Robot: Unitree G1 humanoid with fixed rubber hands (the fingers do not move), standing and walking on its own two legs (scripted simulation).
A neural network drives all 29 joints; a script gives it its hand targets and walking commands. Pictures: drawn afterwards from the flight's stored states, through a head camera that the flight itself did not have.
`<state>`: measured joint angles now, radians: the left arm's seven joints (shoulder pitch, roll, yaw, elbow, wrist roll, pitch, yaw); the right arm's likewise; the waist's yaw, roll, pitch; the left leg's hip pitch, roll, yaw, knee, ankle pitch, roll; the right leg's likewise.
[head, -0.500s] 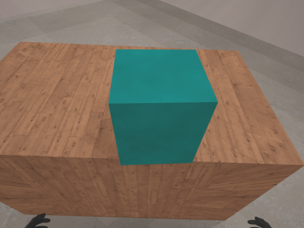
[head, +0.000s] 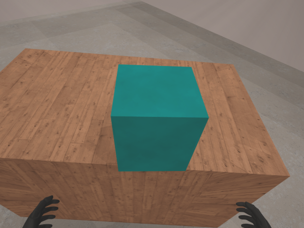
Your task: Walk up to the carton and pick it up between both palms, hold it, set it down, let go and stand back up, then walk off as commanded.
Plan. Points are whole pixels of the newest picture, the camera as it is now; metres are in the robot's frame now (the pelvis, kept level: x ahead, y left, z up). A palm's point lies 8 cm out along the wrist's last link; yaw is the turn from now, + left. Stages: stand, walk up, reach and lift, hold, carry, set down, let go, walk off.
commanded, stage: reach and lift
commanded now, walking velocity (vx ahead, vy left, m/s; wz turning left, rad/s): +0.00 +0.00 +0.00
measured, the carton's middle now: (153, 120) +0.42 +0.02 +0.06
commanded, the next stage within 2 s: none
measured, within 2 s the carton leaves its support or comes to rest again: neither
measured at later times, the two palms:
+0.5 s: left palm (43, 208) +0.18 +0.26 +0.00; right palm (250, 213) +0.19 -0.22 +0.01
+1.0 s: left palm (57, 171) +0.24 +0.23 +0.07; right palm (253, 191) +0.22 -0.21 +0.07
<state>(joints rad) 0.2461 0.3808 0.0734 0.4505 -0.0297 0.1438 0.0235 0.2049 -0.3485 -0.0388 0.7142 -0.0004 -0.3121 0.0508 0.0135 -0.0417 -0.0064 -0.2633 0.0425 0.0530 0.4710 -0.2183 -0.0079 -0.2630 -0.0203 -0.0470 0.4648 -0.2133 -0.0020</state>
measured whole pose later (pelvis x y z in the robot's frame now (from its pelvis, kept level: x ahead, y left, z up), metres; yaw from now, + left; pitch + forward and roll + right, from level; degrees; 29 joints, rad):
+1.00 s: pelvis +0.02 +0.00 +0.01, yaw +0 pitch +1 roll -1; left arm 0.26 0.32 0.00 -0.28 -0.22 0.36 0.12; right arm 0.36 -0.25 -0.04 -0.14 0.19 0.14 -0.01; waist 0.02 -0.06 -0.05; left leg -0.17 0.04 0.05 0.34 -0.18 -0.01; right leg -0.15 -0.01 -0.05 0.29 -0.15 0.00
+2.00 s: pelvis +0.02 +0.00 +0.01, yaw +0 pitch +0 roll +0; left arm -0.49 0.32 0.16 -0.08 -0.19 0.82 0.08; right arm -0.50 -0.34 -0.04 0.22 0.31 0.44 -0.07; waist 0.02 -0.03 -0.01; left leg -0.16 0.04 0.05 0.34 -0.17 -0.01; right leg -0.15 -0.01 -0.04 0.30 -0.15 0.00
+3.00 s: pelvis +0.02 +0.00 +0.01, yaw +0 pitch +1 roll +0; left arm -0.66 0.32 0.08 0.67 -0.18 0.25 0.06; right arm -0.82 -0.33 -0.04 0.89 0.31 0.17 -0.03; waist 0.02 -0.03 0.02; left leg -0.18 0.04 0.05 0.34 -0.18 -0.01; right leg -0.16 -0.01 -0.04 0.31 -0.16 0.00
